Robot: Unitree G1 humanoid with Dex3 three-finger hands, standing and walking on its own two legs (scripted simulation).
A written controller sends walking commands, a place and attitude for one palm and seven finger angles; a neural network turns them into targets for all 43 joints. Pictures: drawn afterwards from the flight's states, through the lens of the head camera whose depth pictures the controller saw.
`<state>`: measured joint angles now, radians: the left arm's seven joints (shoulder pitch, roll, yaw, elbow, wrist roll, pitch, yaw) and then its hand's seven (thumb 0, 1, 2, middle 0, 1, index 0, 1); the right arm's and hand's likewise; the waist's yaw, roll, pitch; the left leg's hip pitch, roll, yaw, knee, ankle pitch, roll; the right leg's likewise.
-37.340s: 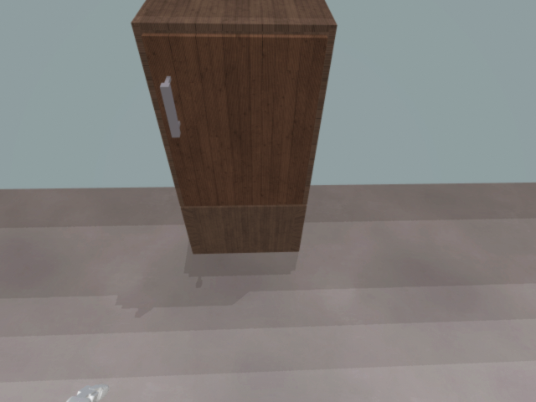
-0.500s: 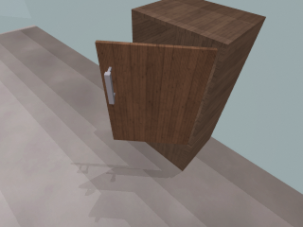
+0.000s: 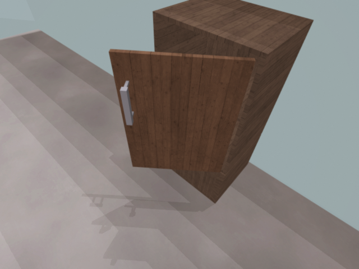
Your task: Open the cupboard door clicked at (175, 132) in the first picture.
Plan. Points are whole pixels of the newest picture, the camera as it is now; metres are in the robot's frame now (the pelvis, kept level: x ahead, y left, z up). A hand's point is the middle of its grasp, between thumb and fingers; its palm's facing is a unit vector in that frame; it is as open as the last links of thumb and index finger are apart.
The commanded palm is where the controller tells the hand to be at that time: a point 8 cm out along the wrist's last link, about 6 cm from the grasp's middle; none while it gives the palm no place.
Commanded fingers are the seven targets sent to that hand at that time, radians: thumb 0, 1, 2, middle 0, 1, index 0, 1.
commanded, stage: shuffle to correct the standing spot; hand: left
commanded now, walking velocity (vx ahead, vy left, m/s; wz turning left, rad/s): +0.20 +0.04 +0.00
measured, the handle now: (128, 103) +0.62 +0.21 +0.00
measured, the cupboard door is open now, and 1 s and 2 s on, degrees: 39 39 39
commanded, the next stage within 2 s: come to a stop and stand still in 0.32 s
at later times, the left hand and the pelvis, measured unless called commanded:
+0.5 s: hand out of the picture +0.03 +0.17 -0.18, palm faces +0.02 -0.99 -0.12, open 7.4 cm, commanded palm none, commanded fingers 0.00 0.90 0.90 -0.20 -0.30 -0.20 -0.30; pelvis +0.07 +0.02 +0.00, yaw -1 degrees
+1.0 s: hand out of the picture +0.16 +0.18 -0.18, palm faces +0.05 -0.98 -0.19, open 7.3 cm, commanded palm none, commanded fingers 0.00 0.90 0.90 -0.20 -0.30 -0.20 -0.30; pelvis +0.08 +0.01 -0.01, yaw +0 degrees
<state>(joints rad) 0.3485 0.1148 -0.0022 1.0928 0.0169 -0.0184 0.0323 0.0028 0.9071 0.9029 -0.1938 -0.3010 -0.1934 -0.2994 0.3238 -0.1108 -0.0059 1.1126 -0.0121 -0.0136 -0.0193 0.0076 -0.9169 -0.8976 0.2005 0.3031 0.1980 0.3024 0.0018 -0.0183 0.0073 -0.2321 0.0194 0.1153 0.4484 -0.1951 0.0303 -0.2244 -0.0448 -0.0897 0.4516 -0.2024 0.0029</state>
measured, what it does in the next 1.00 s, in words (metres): steps on the spot: right foot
